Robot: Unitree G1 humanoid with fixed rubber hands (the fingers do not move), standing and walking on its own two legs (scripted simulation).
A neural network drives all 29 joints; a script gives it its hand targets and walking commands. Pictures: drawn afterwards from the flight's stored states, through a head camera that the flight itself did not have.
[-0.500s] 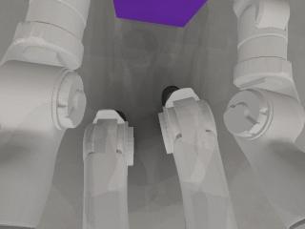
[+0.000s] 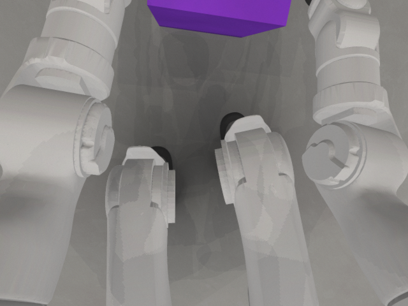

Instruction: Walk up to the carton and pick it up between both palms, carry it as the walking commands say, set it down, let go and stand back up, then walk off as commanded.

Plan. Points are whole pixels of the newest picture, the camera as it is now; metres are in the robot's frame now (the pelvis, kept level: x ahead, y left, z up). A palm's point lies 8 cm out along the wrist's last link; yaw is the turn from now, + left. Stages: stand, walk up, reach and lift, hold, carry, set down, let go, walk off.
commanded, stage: set down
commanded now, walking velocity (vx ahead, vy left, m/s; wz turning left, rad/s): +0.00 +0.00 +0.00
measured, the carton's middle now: out of the picture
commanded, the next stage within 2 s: none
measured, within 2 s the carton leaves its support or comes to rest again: rests again in 0.16 s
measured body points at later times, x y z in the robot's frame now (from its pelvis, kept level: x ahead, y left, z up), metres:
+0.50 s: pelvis +0.00 -0.02 -0.01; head +0.39 -0.07 +0.20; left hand +0.59 +0.00 -0.22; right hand +0.51 -0.26 -0.22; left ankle +0.09 +0.08 -0.37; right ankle +0.13 -0.15 -0.37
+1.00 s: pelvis +0.01 -0.02 -0.01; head +0.41 -0.05 +0.18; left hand +0.61 +0.02 -0.23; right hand +0.52 -0.30 -0.23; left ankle +0.09 +0.08 -0.37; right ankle +0.13 -0.15 -0.37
